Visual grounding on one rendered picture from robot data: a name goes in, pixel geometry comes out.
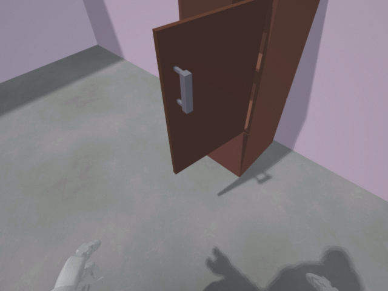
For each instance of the handle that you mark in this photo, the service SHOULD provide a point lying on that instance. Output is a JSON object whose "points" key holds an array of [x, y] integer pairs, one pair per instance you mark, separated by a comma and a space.
{"points": [[186, 101]]}

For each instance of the robot right hand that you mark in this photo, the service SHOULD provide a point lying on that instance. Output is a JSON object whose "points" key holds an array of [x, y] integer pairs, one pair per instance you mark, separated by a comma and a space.
{"points": [[320, 283]]}

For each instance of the cupboard door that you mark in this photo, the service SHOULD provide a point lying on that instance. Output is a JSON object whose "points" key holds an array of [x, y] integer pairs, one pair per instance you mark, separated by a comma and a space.
{"points": [[220, 48]]}

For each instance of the robot left hand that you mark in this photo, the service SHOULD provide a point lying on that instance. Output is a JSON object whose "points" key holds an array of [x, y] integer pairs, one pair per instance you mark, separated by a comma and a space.
{"points": [[75, 270]]}

